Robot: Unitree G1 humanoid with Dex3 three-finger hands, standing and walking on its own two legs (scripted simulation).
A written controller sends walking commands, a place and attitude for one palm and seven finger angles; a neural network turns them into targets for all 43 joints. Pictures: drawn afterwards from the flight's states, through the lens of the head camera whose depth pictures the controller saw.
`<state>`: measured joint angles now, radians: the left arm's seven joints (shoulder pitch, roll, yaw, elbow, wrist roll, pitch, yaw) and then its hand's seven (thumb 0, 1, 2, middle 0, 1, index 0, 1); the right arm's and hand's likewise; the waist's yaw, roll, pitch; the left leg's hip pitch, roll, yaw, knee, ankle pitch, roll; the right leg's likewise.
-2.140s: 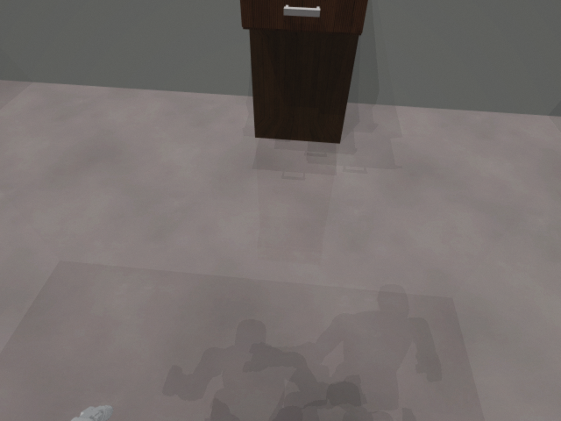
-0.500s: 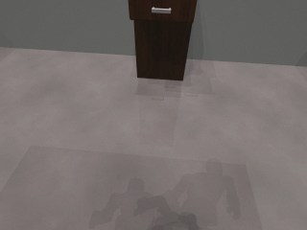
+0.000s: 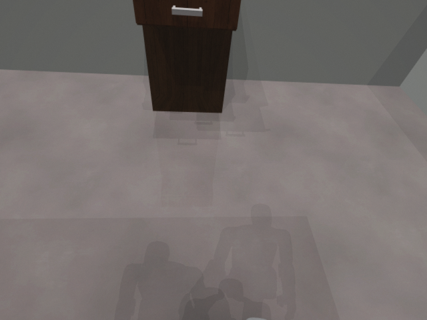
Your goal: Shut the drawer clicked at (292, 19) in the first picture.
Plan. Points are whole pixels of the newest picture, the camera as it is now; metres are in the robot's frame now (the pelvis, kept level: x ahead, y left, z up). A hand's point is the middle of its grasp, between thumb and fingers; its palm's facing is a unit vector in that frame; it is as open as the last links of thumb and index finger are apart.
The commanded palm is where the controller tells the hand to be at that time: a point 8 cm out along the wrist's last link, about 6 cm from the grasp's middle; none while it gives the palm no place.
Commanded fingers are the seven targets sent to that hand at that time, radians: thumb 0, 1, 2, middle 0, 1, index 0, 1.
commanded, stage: walk to a spot facing it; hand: left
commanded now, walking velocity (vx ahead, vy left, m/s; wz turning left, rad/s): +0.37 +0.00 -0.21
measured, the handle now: (187, 10) +1.28 +0.18 +0.05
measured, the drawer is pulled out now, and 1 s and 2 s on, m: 0.29 0.29 0.29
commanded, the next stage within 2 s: turn to face it in 1.34 s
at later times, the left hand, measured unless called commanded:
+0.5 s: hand (152, 257) +0.29 +0.16 -0.18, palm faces -0.05 -0.98 -0.19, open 7.2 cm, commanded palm none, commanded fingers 0.00 0.90 0.90 -0.20 -0.30 -0.20 -0.30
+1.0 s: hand (162, 178) +0.52 +0.17 -0.16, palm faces -0.15 -0.97 -0.17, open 7.4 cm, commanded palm none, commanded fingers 0.00 0.90 0.90 -0.20 -0.30 -0.20 -0.30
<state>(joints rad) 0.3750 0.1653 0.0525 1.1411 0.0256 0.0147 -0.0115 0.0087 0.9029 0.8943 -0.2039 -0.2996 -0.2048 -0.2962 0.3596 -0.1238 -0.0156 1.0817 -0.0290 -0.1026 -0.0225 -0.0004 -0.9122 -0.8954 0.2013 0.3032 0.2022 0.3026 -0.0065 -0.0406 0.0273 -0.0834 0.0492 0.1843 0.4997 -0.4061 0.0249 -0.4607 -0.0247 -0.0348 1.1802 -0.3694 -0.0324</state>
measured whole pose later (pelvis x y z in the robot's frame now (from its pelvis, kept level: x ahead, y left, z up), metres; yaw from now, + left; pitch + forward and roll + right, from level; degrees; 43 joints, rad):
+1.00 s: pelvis +0.44 +0.00 +0.01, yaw -11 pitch +0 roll +0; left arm 0.22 0.18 0.08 1.05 0.03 0.01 -0.02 0.01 0.91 0.90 -0.20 -0.30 -0.20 -0.30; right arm 0.39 -0.13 -0.05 1.12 -0.03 -0.08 -0.01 0.00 -0.93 -0.90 0.20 0.30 0.20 0.30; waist -0.01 -0.02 0.04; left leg -0.03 0.07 0.29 0.34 -0.28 0.00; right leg -0.56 -0.13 -0.09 0.85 -0.19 0.01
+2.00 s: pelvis +0.73 -0.07 +0.00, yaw -1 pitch -1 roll +1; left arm 0.19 0.17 0.05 0.97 0.01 0.02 0.03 0.00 0.90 0.89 -0.20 -0.30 -0.20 -0.30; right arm 0.23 -0.17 -0.05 1.01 -0.03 0.02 0.00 0.00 -0.92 -0.90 0.20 0.30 0.20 0.30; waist -0.02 0.02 0.04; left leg -0.31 -0.04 0.05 0.51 -0.18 0.05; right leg -0.29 -0.04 -0.04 0.60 -0.31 0.04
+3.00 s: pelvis +0.88 -0.08 +0.00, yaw +8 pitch -1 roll +0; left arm 0.25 0.15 0.05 1.05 0.02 -0.06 0.02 0.00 0.93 0.89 -0.20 -0.30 -0.21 -0.30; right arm 0.28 -0.17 -0.06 1.09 -0.03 -0.01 0.00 0.01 -0.91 -0.90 0.20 0.30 0.20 0.30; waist -0.01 0.04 0.05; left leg -0.46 0.10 0.06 1.07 -0.33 0.00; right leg -0.21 -0.02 -0.16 0.47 -0.23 -0.05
